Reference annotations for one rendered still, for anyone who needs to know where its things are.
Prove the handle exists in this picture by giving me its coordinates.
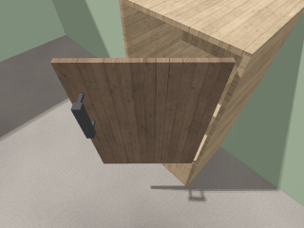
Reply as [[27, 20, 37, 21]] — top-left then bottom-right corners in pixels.
[[70, 92, 96, 139]]

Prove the cupboard door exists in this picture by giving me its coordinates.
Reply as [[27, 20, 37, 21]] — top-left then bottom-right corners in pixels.
[[50, 57, 236, 164]]

